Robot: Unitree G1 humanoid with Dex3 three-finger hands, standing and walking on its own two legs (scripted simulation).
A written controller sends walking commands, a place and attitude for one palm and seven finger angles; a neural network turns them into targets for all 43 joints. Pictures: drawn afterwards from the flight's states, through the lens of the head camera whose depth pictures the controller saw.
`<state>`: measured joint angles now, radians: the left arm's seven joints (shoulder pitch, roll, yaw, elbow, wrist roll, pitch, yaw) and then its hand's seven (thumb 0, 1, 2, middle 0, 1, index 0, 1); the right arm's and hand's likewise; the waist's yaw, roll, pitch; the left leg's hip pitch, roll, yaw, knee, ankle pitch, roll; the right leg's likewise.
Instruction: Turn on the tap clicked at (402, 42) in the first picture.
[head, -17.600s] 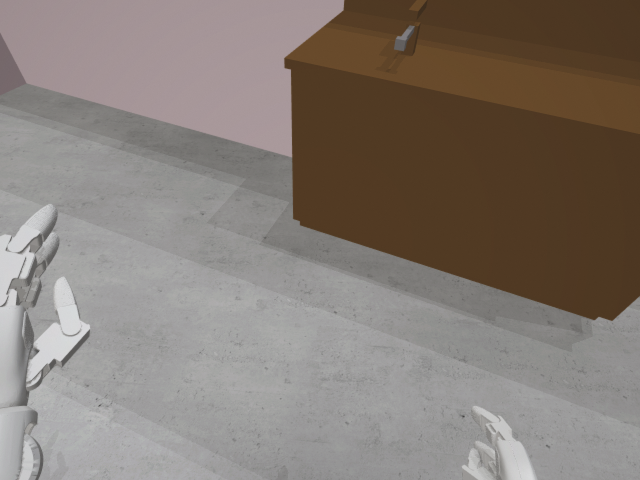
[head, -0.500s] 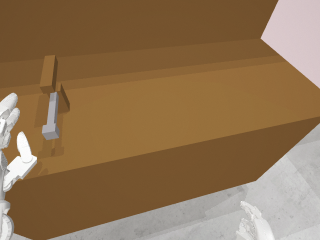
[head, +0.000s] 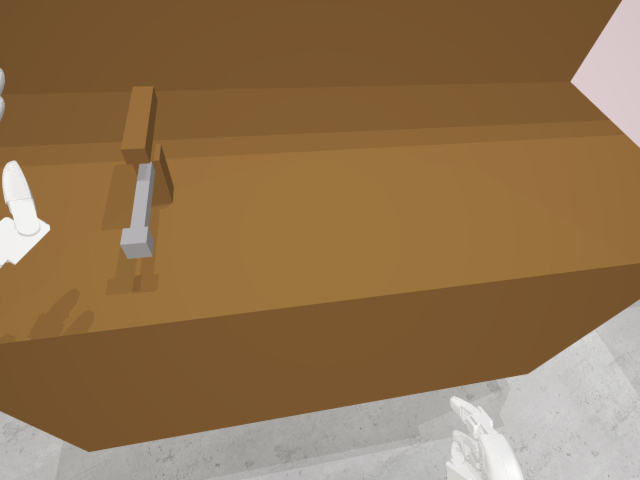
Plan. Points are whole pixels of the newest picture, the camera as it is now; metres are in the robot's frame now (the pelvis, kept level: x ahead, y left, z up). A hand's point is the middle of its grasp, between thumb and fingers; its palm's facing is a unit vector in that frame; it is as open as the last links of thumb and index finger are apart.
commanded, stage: come to a stop and stand still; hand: left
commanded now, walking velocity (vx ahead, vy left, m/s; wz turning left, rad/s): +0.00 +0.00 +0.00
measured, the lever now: (137, 242) +0.34 +0.26 +0.09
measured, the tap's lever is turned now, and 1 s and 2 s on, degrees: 0 0 0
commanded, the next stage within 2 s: look again from close up in 0.04 s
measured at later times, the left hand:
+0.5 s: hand (36, 297) +0.21 +0.27 +0.17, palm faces +0.37 -0.85 -0.38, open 7.4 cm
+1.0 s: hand (140, 339) +0.19 +0.18 +0.17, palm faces +0.26 -0.91 -0.32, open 7.4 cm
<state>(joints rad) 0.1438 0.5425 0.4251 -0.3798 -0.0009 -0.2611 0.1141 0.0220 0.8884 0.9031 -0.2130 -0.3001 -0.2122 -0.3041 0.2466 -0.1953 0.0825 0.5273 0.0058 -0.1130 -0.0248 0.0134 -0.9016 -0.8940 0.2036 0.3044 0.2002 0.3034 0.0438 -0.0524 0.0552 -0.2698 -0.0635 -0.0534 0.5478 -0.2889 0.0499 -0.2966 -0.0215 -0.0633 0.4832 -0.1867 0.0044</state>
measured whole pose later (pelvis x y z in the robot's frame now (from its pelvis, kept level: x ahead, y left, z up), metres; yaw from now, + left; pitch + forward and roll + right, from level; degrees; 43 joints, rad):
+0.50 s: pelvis -0.01 +0.02 +0.00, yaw +0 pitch +1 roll -1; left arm 0.37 0.46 0.39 -0.46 -0.10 -0.32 0.10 0.02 0.89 0.90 -0.21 -0.30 -0.21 -0.30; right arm 0.21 -0.22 0.02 0.58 0.00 -0.16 0.07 0.02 -0.90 -0.89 0.20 0.30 0.20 0.30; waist 0.05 -0.05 0.08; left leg -0.29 -0.09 -0.05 0.55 -0.27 0.07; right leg -0.33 -0.05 -0.06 0.51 -0.20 0.03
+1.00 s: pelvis -0.05 -0.04 -0.01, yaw -4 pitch -1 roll +0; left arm 0.40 0.42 0.36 -0.48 -0.13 -0.25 0.08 0.02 0.89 0.90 -0.21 -0.30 -0.21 -0.30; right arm 0.24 -0.20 0.00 0.60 0.01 -0.15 0.05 0.01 -0.90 -0.89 0.20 0.30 0.20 0.30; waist 0.01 -0.06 0.05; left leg -0.34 0.01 0.00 0.63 -0.30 -0.01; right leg -0.40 0.04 -0.05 0.57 -0.17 -0.06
